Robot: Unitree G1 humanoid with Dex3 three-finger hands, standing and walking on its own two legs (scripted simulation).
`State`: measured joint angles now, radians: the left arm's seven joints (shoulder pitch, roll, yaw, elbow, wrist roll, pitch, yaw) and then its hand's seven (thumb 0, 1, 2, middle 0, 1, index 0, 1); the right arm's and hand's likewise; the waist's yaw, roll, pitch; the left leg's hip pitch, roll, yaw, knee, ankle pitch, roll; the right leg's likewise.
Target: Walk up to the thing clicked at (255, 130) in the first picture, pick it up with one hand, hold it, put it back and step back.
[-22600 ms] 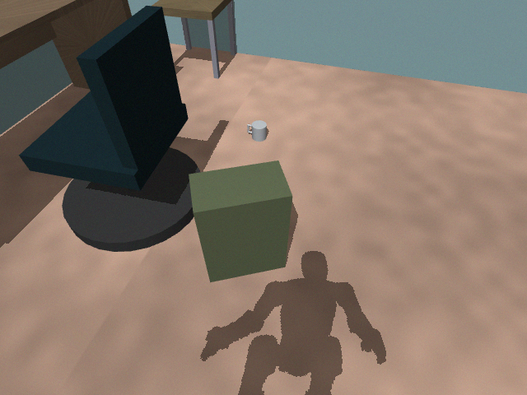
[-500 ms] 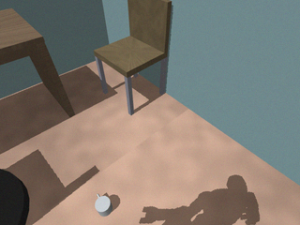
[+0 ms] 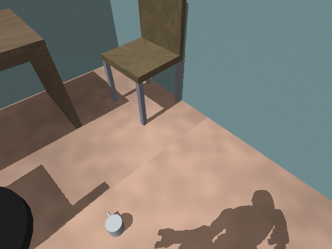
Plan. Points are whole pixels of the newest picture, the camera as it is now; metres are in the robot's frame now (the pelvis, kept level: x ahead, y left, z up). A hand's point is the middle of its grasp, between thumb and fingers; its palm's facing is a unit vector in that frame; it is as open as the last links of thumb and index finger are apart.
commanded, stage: walk up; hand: left
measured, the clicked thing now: (113, 223) +0.42 +0.31 -0.73
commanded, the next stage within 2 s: stand in 0.12 s
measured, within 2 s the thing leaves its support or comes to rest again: neither
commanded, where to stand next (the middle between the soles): +0.05 +0.02 m, yaw +2 degrees
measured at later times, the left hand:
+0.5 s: hand out of the picture +0.06 +0.26 -0.15, palm faces -0.03 -0.94 -0.35, open 7.4 cm
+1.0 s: hand out of the picture +0.03 +0.26 -0.15, palm faces -0.03 -0.94 -0.35, open 7.4 cm
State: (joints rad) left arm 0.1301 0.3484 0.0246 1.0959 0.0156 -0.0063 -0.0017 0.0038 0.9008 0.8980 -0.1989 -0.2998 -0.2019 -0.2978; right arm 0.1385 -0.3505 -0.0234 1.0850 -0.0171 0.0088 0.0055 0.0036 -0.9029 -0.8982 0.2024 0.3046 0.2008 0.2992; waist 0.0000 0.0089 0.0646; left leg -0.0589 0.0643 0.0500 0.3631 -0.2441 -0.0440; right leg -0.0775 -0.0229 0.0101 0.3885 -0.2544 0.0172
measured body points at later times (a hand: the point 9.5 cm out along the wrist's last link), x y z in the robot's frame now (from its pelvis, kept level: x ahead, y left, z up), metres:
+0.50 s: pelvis -0.02 +0.01 +0.00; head -0.01 +0.01 +0.45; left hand +0.06 +0.31 -0.13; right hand +0.05 -0.30 -0.13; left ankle -0.03 +0.15 -0.74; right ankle -0.02 -0.13 -0.74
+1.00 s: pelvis -0.03 +0.01 +0.00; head -0.02 +0.01 +0.45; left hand +0.03 +0.31 -0.13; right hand +0.04 -0.29 -0.13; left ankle -0.03 +0.15 -0.74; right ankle -0.02 -0.13 -0.74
